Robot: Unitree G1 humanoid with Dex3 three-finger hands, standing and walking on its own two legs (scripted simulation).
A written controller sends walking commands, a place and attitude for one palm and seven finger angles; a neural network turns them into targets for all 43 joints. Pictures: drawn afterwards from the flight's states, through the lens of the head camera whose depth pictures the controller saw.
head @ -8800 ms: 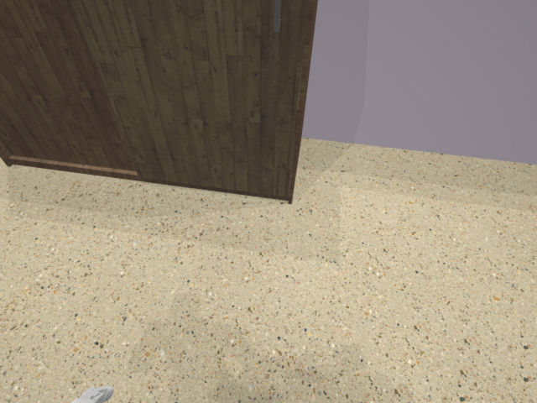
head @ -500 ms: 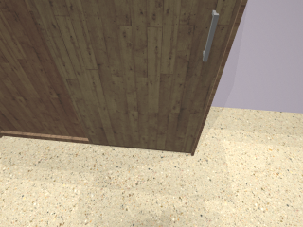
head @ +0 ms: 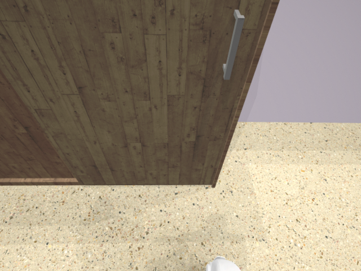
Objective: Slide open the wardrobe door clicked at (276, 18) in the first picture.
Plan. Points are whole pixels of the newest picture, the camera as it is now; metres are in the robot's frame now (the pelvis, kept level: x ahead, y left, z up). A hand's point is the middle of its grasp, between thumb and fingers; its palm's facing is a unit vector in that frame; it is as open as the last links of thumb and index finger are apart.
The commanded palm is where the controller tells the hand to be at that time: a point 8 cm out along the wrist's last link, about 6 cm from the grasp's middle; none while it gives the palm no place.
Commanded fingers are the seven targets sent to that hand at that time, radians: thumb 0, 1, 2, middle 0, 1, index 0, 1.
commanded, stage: take the last steps up to it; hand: right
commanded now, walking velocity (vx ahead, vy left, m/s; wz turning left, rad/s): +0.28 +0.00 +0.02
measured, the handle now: (231, 47) +0.65 -0.12 +0.17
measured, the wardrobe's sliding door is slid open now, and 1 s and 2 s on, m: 0.00 0.00 0.00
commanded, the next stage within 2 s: come to a stop and stand still in 0.34 s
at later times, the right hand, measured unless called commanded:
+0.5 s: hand (256, 223) +0.27 -0.21 -0.16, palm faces -0.02 +0.98 -0.21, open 7.4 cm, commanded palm none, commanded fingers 0.00 -0.90 -0.90 0.20 0.30 0.20 0.30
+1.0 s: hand (265, 245) +0.22 -0.24 -0.18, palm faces +0.03 +0.98 -0.21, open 7.3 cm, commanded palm none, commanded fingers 0.00 -0.90 -0.90 0.20 0.30 0.20 0.30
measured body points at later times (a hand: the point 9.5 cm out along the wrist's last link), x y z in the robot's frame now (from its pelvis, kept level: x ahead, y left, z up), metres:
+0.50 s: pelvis +0.16 -0.03 +0.00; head +0.17 -0.03 +0.45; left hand +0.14 +0.20 -0.16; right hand +0.28 -0.26 -0.14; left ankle +0.25 +0.11 -0.71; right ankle +0.12 -0.13 -0.74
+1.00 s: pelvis +0.14 -0.04 -0.01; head +0.15 -0.06 +0.44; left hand +0.17 +0.20 -0.15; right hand +0.22 -0.29 -0.17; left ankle +0.25 +0.10 -0.72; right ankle +0.13 -0.15 -0.74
